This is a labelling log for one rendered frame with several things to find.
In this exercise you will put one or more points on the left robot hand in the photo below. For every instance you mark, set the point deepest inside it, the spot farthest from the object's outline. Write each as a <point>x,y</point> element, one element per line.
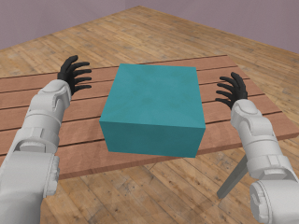
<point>68,74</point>

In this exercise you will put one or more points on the right robot hand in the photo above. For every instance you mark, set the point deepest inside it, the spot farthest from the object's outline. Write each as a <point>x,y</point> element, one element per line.
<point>238,90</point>

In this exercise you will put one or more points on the table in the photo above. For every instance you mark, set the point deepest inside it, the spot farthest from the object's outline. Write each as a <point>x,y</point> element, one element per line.
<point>82,147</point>

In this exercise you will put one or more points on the carton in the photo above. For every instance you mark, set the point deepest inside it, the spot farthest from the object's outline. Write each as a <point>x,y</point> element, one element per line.
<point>154,110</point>

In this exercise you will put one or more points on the robot right forearm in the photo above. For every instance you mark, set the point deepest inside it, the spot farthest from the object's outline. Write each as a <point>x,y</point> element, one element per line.
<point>265,158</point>

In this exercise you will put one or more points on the left robot upper arm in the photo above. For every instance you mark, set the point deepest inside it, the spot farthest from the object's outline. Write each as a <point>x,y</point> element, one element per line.
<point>29,177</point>

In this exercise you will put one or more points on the robot left forearm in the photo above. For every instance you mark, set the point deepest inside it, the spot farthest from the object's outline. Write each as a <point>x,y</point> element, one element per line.
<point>42,123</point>

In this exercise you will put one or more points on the right robot upper arm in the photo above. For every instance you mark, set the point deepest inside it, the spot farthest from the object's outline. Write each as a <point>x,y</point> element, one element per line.
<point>275,201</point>

